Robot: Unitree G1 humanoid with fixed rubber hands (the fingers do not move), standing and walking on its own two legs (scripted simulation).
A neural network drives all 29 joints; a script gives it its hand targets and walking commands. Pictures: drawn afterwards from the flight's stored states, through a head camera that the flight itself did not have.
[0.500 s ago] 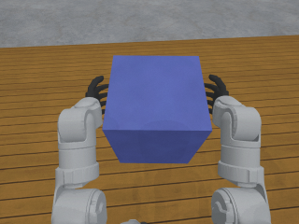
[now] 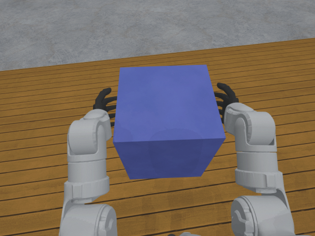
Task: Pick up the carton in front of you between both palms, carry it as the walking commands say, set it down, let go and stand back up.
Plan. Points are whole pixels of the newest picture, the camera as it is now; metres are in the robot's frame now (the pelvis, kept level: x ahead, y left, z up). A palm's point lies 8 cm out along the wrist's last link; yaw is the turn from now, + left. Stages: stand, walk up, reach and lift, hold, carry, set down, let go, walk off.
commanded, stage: carry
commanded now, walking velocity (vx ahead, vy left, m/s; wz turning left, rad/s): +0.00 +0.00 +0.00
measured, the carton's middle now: (164, 127) +0.39 -0.01 +0.04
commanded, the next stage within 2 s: none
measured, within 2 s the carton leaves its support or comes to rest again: neither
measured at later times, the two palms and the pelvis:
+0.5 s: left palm (96, 79) +0.53 +0.18 +0.10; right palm (197, 73) +0.53 -0.12 +0.10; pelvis +0.18 +0.03 -0.02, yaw -1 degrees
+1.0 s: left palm (100, 79) +0.53 +0.17 +0.10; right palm (203, 76) +0.52 -0.13 +0.10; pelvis +0.18 +0.03 -0.01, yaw -2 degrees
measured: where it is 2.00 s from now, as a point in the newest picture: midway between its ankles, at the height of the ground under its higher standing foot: outside the picture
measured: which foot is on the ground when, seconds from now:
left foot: up 0.00-0.40, down 0.42-1.00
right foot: down 0.00-1.00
